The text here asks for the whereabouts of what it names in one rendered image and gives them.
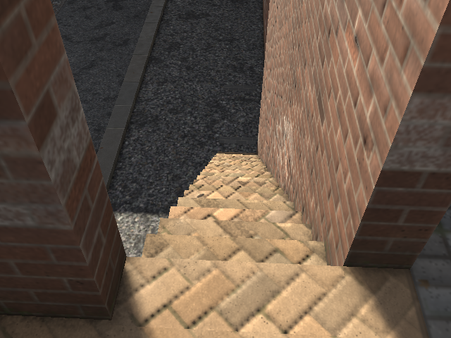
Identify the stairs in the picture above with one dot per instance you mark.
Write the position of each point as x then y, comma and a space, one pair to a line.
235, 211

